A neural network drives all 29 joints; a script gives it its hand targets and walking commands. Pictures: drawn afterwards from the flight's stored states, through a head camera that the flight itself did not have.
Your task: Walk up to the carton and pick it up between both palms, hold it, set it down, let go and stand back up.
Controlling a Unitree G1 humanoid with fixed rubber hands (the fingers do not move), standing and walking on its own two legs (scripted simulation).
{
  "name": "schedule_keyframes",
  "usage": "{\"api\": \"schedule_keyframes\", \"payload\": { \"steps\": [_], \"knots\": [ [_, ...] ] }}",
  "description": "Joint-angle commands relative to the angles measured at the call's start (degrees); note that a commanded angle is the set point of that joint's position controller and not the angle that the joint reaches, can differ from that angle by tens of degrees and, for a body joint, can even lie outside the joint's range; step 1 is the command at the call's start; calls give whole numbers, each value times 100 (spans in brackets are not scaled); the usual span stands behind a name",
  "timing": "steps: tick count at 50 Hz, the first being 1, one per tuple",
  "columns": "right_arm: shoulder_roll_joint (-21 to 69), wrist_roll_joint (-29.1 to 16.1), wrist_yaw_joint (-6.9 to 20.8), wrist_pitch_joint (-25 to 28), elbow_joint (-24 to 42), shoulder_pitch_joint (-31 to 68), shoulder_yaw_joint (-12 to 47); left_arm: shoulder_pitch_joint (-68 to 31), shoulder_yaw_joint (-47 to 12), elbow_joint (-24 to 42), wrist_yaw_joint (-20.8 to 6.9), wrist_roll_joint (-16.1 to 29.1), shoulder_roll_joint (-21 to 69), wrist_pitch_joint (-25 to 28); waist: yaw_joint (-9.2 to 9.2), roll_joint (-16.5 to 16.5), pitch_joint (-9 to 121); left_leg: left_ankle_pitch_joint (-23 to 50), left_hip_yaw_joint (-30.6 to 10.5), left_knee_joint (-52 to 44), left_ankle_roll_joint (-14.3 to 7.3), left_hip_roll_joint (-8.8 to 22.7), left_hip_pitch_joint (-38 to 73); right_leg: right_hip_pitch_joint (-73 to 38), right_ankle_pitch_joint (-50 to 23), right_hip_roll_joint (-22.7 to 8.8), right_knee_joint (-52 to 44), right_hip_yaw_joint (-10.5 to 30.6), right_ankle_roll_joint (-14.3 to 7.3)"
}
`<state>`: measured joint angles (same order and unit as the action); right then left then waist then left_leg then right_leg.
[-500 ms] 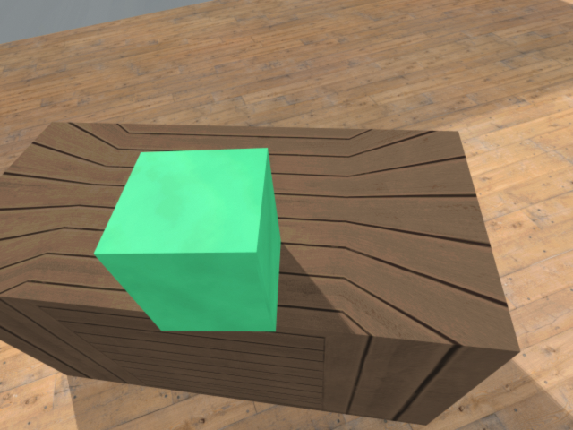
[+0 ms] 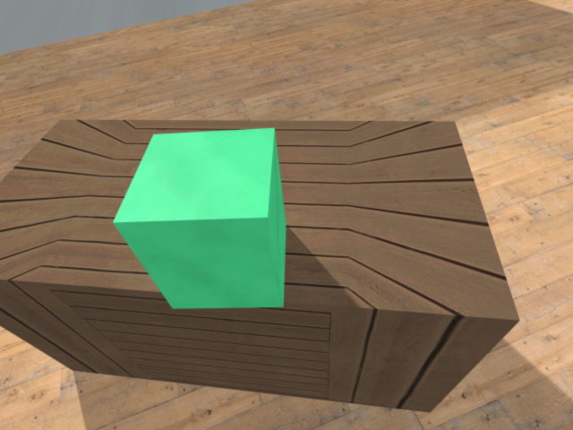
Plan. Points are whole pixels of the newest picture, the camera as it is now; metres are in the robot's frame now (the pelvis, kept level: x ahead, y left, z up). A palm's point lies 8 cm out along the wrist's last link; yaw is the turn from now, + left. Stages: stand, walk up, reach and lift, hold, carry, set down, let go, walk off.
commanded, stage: walk up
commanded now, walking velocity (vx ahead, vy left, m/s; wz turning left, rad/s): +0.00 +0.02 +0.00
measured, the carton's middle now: (220, 223) +0.45 +0.17 +0.01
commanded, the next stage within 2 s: none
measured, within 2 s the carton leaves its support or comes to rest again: neither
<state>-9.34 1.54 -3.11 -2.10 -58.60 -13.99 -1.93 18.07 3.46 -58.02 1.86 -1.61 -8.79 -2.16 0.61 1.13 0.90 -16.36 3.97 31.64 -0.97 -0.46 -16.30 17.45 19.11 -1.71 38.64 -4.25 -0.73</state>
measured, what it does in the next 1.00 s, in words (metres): stands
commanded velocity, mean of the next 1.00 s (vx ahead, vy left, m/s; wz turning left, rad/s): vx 0.02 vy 0.02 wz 0.00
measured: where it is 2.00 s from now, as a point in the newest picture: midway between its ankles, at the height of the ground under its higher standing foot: outside the picture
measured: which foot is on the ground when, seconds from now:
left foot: down 0.00-1.00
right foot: down 0.00-1.00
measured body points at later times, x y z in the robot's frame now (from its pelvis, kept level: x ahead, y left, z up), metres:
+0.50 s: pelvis +0.01 -0.01 +0.02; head +0.02 -0.02 +0.47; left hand -0.04 +0.21 -0.14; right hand -0.03 -0.23 -0.15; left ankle +0.00 +0.12 -0.72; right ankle -0.02 -0.09 -0.73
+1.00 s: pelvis +0.02 +0.03 +0.01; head +0.04 +0.03 +0.46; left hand -0.01 +0.24 -0.15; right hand +0.00 -0.17 -0.15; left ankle +0.00 +0.12 -0.73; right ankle -0.02 -0.09 -0.73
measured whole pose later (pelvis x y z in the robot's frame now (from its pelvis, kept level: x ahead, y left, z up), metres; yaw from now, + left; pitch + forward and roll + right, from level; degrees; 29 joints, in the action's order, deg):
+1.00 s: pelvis +0.02 +0.03 +0.01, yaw +1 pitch -1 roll +0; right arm -6.4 0.7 -2.5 1.5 -65.4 -17.8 -0.8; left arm 18.2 0.6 -65.2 2.8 -0.5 -5.9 0.5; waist 0.0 0.2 -3.1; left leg -13.8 4.4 22.5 -2.2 -0.9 -7.3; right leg 4.1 15.6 -2.4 21.3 -4.6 1.2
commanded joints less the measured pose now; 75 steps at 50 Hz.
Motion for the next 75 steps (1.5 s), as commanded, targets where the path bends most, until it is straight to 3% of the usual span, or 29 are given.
{"api": "schedule_keyframes", "payload": {
  "steps": [1, 2, 3, 5, 7, 10, 14, 17, 19, 21, 23, 26, 28, 30, 35, 44, 48, 51, 60, 61, 62, 63, 64, 65, 67, 68, 70, 73, 75],
  "knots": [
    [-496, -75, 115, 136, -2, -243, -39, 1038, -120, -211, 56, -10, -39, 279, 174, 24, -416, 327, -721, -799, -308, 607, -121, -1006, -759, -479, -2414, 620, -6],
    [-239, -126, 154, 186, -39, -497, -7, 1038, -107, -193, 98, 12, -379, 350, -71, -429, -169, 559, -588, -458, -169, 485, -10, -1182, -1719, -1070, -2518, 1348, -98],
    [10, -160, 181, 222, -103, -644, 63, 692, -101, -166, 113, 59, -548, 395, -327, -905, -329, 708, -444, -709, -23, 420, 31, -997, -2735, -1180, -2318, 1461, -219],
    [-362, -178, 150, 225, -225, -376, -35, 591, -125, -128, 45, 13, -302, 469, -104, -640, -223, 879, -429, -890, 18, 507, 899, -546, -2626, -1048, -2287, 1277, -173],
    [-327, -181, 187, 194, -276, -364, -20, 449, -209, -142, 55, 8, -218, 464, -276, -480, -295, 779, -437, -1033, 23, 459, 783, -718, -1717, -859, -2512, 964, -171],
    [-169, -140, 159, 148, -409, -322, 65, 760, -142, -217, 31, 58, -304, 450, -23, -344, -675, 720, -394, -977, 104, 502, 961, -168, -68, -852, -2973, 1254, -29],
    [-221, -149, 165, 178, -573, -514, 81, 670, -132, -318, 16, 59, -253, 449, -93, -664, -760, 675, -388, -1052, 164, 478, 647, -486, 201, -797, -3116, 1160, -91],
    [-266, -128, 140, 214, -685, -573, 33, 866, -170, -374, -4, 60, -114, 471, 16, -209, -731, 746, -355, -1037, 171, 538, 723, -523, -138, -832, -2967, 1167, -197],
    [-364, -110, 130, 183, -711, -694, 18, 929, -31, -272, 16, -7, -550, 476, 159, -3, -664, 276, -164, -590, 247, 370, 94, -1011, 421, -1245, -2933, 1580, -367],
    [-311, -48, 173, 178, -665, -648, -6, 1001, 56, -331, 37, -42, -704, 422, 230, -742, -665, -300, -61, 46, 297, 363, -481, -1213, 1560, -1616, -3175, 2039, -670],
    [26, -48, 224, 282, -504, -602, 115, 961, -27, -472, 35, 49, -339, 365, 63, -1199, -979, -93, -106, -332, 209, 473, 55, -473, 1781, -1116, -3175, 1370, -586],
    [-30, -90, 159, 423, -684, -928, 100, 842, -192, -499, 74, 137, 180, 454, -93, -114, -977, 2152, -570, -1054, 107, 774, 671, -733, -2869, -581, -2032, 476, -285],
    [-141, -113, 104, 471, -786, -1368, 92, 888, -153, -456, 38, 159, -85, 474, -98, -133, -354, 2833, -577, -1006, 129, 866, 1041, -1029, -2501, -512, -1847, 378, -191],
    [-227, -106, 74, 447, -776, -1314, 109, 949, -201, -487, 38, 150, -5, 440, -49, 444, -217, 3296, -631, -859, -18, 917, 1212, -1119, -1929, -419, -1826, 325, -139],
    [-108, -78, 13, 430, -730, -1226, 129, 807, -166, -496, 48, 115, -205, 363, -6, 347, -39, 3681, -684, -976, -152, 944, 1342, -1188, -1533, -366, -1682, 246, -28],
    [-92, -80, 43, 386, -715, -1037, 66, 611, -217, -700, 93, 113, 54, 269, -6, -188, -574, 2555, -614, -1131, -162, 757, 953, -1141, -1589, -460, -1918, 263, 106],
    [-24, -95, 58, 354, -724, -1009, 74, 692, -263, -794, 114, 117, 7, 264, -46, 56, -638, 1980, -631, -1188, -211, 715, 983, -964, -1305, -477, -2023, 309, 124],
    [-60, -82, 68, 337, -717, -1028, 50, 576, -259, -807, 95, 103, -48, 269, -98, -244, -637, 1510, -637, -1332, -156, 684, 888, -1024, -1243, -478, -2066, 327, 113],
    [-61, -105, 98, 326, -704, -962, 64, 816, -299, -930, 81, 101, 40, 294, -65, -47, -753, 701, -671, -1492, -128, 591, 676, -910, -955, -463, -2138, 331, 125],
    [-94, -62, 97, 312, -775, -989, -9, 764, -299, -886, 87, 68, 34, 312, -130, -98, -779, 774, -627, -1441, -147, 586, 645, -843, -1002, -547, -2189, 365, 123],
    [-1034, 7, 130, 160, -553, -583, -372, 1206, 1, -668, 222, -69, -877, 290, 347, 777, -593, -397, 109, -180, 29, 109, -503, -1507, -53, -1519, -2160, 1350, -202],
    [-976, 119, 215, 71, -218, 60, -397, 1783, 163, -780, 363, -108, -1399, 218, 608, 165, -828, -897, 332, 1100, 225, 27, -1677, -1821, -137, -2564, -2576, 2580, -641],
    [-816, 211, 287, -6, 19, 316, -385, 2030, 247, -853, 475, -115, -1636, 142, 698, -281, -938, -1255, 185, 1999, 310, 252, -2155, -1793, -1045, -3268, -2569, 3071, -1079],
    [-627, 249, 340, -38, 144, 345, -383, 2135, 288, -903, 558, -123, -1583, 118, 625, -440, -901, -1333, 14, 2563, 320, 346, -2396, -1805, -1901, -3465, -2457, 3093, -1258],
    [-233, 226, 443, -82, 261, -5, -326, 1464, 312, -742, 600, -68, -1274, 109, 198, -950, -724, -689, -731, 3398, 394, 691, -2169, -1249, -1669, -2984, -2460, 2085, -960],
    [-233, 223, 522, -92, 380, 135, -345, 1295, 253, -700, 567, -58, -937, 106, 74, -1068, -682, -320, -882, 3462, 349, 690, -2099, -1046, -1155, -2481, -2417, 1477, -582],
    [-226, 197, 634, -118, 583, 357, -354, 1183, 178, -545, 438, -96, -592, 84, 117, -1544, -669, 194, -463, 3485, 407, 437, -1734, -290, -402, -1726, -2467, 659, -144],
    [-202, 61, 736, -135, 713, 158, -321, 1079, 186, -403, 293, -156, -797, 161, 53, -2108, -816, 359, 94, 2662, 552, 327, -1602, -73, 313, -1459, -2722, 420, -33],
    [-282, -15, 746, -118, 859, 513, -277, 1137, 259, -297, 222, -152, -1007, 219, 228, -2262, -998, 216, 260, 1662, 693, 468, -1160, 303, 415, -1496, -2869, 419, -61]
  ]
}}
